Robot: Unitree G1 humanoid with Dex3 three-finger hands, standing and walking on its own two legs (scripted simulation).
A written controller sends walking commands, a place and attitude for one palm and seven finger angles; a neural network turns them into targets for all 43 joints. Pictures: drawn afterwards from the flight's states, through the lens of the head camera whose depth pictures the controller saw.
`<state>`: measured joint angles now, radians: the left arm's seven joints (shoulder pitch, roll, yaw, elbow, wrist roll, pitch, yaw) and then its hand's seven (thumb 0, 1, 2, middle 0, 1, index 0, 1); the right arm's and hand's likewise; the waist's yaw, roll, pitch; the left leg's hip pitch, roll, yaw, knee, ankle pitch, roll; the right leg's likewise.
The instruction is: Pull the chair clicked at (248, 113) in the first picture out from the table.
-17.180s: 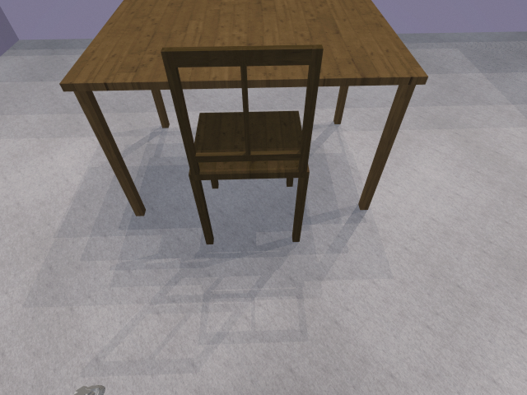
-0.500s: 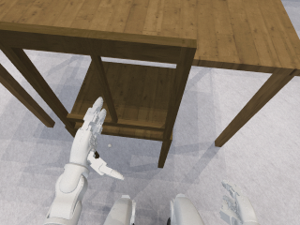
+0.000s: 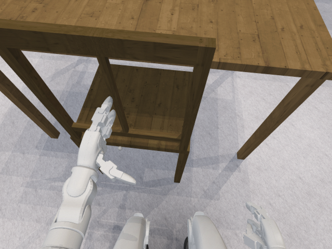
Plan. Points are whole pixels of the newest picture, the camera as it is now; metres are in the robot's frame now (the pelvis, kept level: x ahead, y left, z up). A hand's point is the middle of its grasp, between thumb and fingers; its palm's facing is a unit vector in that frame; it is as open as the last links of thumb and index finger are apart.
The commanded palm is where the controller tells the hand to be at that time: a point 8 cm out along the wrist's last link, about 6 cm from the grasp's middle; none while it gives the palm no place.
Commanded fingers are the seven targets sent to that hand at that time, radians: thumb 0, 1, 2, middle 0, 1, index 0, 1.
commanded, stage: push the fingers through the gap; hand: left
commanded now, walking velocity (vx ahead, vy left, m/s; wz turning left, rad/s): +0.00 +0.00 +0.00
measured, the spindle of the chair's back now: (116, 101) +0.46 +0.14 +0.04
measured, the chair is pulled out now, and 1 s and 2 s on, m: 0.00 -0.03 -0.03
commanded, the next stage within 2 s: aim the fingers beside a spindle in 0.28 s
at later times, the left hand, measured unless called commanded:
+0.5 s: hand (118, 135) +0.37 +0.12 +0.03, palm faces -0.14 -0.99 -0.04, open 16.4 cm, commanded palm +0.36 +0.17 +0.03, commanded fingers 0.00 -0.50 0.30 -0.06 -0.08 -0.06 -0.08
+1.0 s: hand (116, 139) +0.36 +0.13 +0.03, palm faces -0.13 -0.99 -0.03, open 16.9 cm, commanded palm +0.34 +0.18 +0.03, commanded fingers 0.00 -0.50 0.30 -0.06 -0.08 -0.06 -0.08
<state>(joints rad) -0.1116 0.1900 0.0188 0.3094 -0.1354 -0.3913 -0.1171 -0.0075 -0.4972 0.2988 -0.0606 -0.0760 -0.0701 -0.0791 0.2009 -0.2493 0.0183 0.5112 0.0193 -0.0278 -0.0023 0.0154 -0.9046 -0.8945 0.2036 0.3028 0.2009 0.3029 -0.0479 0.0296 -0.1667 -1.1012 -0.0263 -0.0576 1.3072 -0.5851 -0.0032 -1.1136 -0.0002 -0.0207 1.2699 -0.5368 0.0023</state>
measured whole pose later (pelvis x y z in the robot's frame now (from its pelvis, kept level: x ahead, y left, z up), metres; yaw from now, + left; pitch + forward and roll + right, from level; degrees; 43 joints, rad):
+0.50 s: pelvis -0.02 +0.01 -0.01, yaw +1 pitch +22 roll -2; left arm -0.40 0.21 0.05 0.60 -0.12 -0.42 -0.12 -0.01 -0.50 0.30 -0.06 -0.08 -0.18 -0.16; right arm 0.21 -0.25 0.03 0.58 0.02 -0.02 -0.01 0.01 -0.90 -0.89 0.20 0.30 0.20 0.30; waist -0.06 0.02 -0.15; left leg -1.16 -0.04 -0.07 1.32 -0.54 0.01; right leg -1.16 -0.01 -0.03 1.27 -0.50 0.01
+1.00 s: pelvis +0.00 +0.01 +0.00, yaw -1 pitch +22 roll -2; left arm -0.22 0.19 0.07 0.44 -0.14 -0.43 -0.12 -0.01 -0.50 0.30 -0.06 -0.08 -0.07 -0.08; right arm 0.24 -0.25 0.01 0.53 0.02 0.00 0.02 0.01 -0.91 -0.89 0.20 0.30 0.20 0.30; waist -0.06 0.03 -0.16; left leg -1.11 -0.03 -0.03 1.29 -0.57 0.02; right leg -1.12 0.00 0.01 1.24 -0.51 0.03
